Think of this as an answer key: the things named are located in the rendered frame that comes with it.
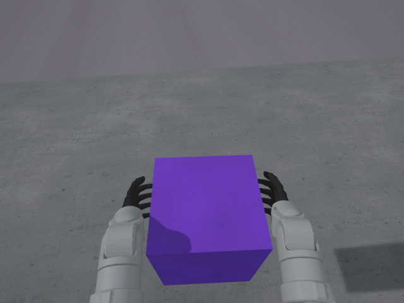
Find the right robot forearm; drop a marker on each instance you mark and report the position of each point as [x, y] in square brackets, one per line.
[303, 275]

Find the left robot hand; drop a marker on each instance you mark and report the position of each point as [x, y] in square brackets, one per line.
[133, 198]

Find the carton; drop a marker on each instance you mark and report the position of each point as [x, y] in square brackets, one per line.
[207, 222]

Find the left robot forearm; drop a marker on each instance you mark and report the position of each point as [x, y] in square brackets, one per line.
[121, 259]

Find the right robot hand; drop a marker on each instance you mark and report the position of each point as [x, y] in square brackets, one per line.
[276, 192]

